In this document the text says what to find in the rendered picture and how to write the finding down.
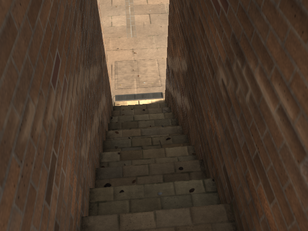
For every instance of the stairs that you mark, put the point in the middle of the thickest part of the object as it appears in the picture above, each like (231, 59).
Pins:
(149, 178)

